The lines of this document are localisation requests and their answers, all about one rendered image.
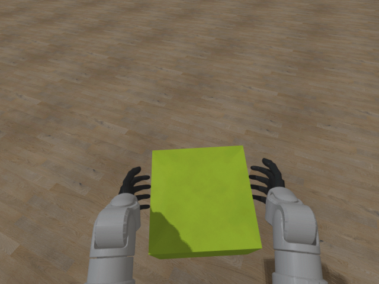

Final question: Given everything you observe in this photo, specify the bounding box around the carton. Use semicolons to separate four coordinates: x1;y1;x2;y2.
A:
149;146;262;259

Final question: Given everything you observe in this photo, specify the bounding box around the robot right forearm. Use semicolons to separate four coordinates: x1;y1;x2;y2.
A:
265;187;328;284

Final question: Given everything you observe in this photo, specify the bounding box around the robot left hand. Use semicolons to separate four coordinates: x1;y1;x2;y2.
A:
119;166;151;210

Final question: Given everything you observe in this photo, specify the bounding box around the robot left forearm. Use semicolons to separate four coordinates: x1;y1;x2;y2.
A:
84;193;141;284

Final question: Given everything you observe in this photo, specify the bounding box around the robot right hand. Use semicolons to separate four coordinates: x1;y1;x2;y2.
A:
249;158;285;204

